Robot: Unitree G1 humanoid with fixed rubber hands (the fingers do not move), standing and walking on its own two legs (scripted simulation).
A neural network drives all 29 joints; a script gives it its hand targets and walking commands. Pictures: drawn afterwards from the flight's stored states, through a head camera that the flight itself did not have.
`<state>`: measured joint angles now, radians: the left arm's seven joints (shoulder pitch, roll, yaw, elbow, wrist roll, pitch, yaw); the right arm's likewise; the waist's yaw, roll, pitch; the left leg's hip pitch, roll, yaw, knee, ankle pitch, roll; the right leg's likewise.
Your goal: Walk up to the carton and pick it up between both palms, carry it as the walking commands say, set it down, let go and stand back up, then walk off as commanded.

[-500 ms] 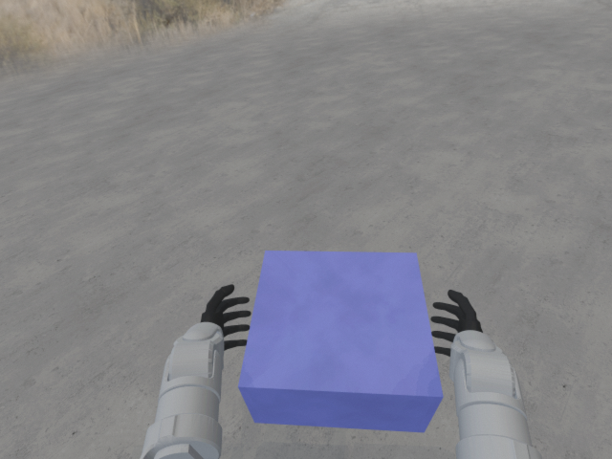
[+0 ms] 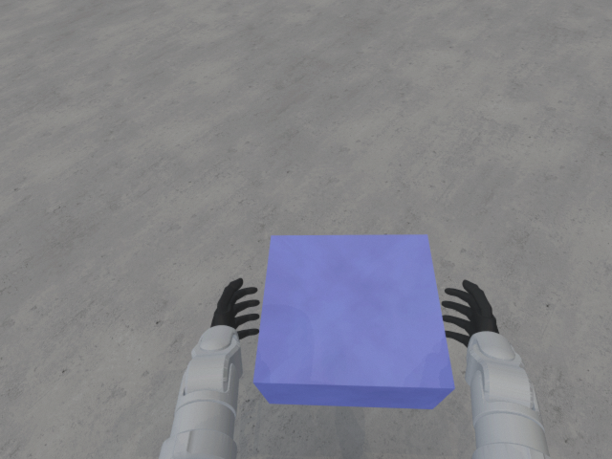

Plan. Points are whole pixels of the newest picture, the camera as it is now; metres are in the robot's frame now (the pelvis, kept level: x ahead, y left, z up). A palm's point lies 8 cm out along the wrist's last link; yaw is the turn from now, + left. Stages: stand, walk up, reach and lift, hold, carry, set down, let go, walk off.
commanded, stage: set down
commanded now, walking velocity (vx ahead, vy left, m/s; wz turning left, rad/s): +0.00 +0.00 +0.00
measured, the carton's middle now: (348, 318) +0.36 -0.03 -0.12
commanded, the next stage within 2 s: none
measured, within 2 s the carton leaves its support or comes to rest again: neither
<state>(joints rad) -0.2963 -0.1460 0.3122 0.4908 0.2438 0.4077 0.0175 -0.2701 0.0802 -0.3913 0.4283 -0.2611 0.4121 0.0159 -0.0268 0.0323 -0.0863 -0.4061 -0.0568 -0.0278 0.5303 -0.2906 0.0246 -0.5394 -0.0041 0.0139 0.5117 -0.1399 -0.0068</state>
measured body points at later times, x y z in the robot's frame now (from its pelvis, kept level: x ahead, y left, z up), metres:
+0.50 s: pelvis -0.05 -0.02 -0.06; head +0.10 -0.05 +0.37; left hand +0.34 +0.15 -0.10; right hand +0.33 -0.21 -0.11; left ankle -0.02 +0.11 -0.73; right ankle +0.06 -0.11 -0.73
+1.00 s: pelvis -0.05 -0.01 -0.13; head +0.15 -0.03 +0.27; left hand +0.37 +0.15 -0.20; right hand +0.35 -0.20 -0.21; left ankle -0.02 +0.11 -0.73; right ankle +0.06 -0.11 -0.73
